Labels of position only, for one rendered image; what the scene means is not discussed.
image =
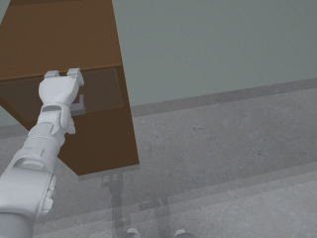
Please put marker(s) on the drawer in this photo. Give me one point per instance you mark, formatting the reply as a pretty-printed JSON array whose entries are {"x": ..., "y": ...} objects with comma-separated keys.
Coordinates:
[{"x": 101, "y": 90}]

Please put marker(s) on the robot left shin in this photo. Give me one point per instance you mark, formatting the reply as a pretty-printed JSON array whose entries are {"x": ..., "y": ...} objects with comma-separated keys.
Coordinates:
[{"x": 132, "y": 230}]

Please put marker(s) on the left robot upper arm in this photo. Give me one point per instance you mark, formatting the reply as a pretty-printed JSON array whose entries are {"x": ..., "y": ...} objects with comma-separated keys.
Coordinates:
[{"x": 25, "y": 194}]

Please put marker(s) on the handle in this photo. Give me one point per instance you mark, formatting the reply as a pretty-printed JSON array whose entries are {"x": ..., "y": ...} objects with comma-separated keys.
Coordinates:
[{"x": 78, "y": 108}]

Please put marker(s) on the cabinet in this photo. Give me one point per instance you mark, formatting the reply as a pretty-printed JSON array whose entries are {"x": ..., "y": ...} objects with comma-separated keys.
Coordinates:
[{"x": 37, "y": 36}]

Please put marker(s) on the robot left forearm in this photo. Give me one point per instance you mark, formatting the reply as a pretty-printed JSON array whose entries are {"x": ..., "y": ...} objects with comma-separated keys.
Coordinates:
[{"x": 44, "y": 140}]

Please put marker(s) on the left robot hand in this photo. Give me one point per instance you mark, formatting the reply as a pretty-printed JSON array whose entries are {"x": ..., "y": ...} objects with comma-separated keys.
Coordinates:
[{"x": 61, "y": 89}]

